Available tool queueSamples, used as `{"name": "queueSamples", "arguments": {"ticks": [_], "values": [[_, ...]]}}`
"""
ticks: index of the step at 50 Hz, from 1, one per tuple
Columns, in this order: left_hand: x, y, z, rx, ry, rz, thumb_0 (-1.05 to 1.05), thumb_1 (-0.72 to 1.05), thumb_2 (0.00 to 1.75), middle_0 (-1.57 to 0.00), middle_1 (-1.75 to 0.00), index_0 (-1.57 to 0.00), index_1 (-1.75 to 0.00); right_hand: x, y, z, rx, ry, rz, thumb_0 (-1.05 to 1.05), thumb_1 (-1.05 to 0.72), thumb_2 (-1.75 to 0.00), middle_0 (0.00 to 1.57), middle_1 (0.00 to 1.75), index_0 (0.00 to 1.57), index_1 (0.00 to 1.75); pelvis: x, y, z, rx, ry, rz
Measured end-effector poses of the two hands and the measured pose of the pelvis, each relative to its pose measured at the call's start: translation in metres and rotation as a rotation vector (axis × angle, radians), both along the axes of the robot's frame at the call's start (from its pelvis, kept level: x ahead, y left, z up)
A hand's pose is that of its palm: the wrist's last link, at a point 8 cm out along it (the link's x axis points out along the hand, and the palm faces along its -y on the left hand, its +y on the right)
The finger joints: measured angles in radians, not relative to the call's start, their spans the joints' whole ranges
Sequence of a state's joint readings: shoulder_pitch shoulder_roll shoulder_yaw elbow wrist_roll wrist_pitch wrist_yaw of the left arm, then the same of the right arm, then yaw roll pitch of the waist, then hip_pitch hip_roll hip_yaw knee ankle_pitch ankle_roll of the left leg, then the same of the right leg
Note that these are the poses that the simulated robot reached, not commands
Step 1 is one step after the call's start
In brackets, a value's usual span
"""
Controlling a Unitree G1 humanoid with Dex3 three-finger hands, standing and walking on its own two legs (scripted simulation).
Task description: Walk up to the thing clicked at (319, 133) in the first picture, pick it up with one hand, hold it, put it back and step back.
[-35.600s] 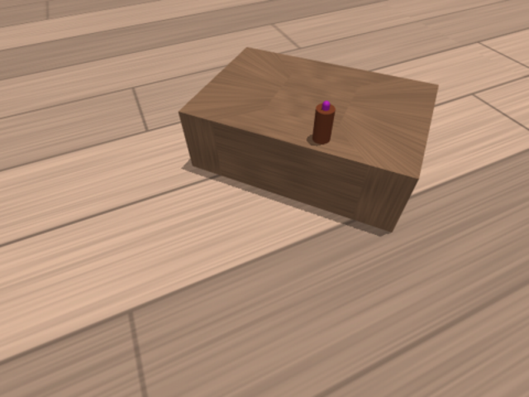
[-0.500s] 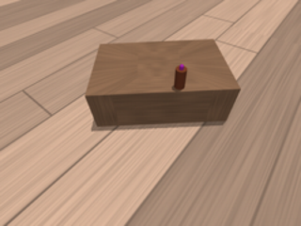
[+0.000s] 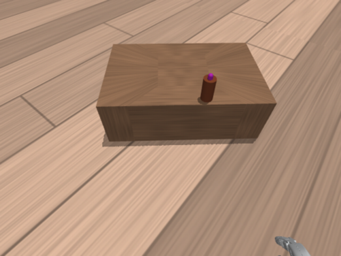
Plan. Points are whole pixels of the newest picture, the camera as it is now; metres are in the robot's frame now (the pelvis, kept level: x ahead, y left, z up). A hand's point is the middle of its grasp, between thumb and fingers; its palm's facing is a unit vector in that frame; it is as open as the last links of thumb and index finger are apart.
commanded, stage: step back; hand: right
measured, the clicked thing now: (208, 86) +1.03 -0.21 -0.32
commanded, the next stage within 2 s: stand in 0.20 s
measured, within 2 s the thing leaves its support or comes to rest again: neither
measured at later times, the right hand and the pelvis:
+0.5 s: hand out of the picture +0.08 -0.25 -0.14, palm faces +0.00 +0.94 -0.34, open 7.4 cm; pelvis -0.01 +0.01 +0.01, yaw -1 degrees
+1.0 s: hand out of the picture +0.06 -0.25 -0.15, palm faces -0.01 +0.94 -0.33, open 7.4 cm; pelvis -0.01 +0.00 +0.01, yaw +0 degrees
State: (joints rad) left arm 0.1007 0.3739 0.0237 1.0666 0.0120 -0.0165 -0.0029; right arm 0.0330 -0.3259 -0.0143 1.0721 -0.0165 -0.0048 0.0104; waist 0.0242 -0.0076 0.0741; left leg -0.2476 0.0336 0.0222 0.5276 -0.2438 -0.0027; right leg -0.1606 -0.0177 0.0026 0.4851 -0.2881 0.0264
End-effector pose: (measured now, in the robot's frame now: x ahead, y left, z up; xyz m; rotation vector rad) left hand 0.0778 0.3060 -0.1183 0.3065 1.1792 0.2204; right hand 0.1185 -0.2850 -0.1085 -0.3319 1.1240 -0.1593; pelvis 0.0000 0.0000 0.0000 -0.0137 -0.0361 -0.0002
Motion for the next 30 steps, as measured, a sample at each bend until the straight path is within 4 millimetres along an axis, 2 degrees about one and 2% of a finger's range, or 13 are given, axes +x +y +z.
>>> {"name": "queueSamples", "arguments": {"ticks": [5,10,30], "values": [[0.005,0.0,0.003,-0.002,-0.001,-0.01,0.0,0.91,0.89,-0.2,-0.3,-0.21,-0.29,0.007,0.002,0.004,0.003,-0.015,-0.007,0.01,-0.9,-0.9,0.2,0.3,0.2,0.3,0.0,0.002,0.003,0.001,-0.001,-0.009],[0.004,0.0,0.004,-0.008,0.013,-0.019,0.0,0.91,0.89,-0.2,-0.3,-0.21,-0.29,0.002,0.001,0.007,-0.001,-0.004,-0.02,0.01,-0.9,-0.9,0.2,0.3,0.2,0.3,-0.001,0.004,0.006,0.003,0.0,-0.016],[-0.021,-0.008,0.005,-0.024,0.072,-0.031,0.0,0.91,0.89,-0.2,-0.3,-0.21,-0.29,-0.057,-0.009,0.002,0.005,0.092,-0.082,0.01,-0.9,-0.9,0.2,0.3,0.2,0.3,-0.009,0.004,0.011,0.01,-0.012,-0.008]]}}
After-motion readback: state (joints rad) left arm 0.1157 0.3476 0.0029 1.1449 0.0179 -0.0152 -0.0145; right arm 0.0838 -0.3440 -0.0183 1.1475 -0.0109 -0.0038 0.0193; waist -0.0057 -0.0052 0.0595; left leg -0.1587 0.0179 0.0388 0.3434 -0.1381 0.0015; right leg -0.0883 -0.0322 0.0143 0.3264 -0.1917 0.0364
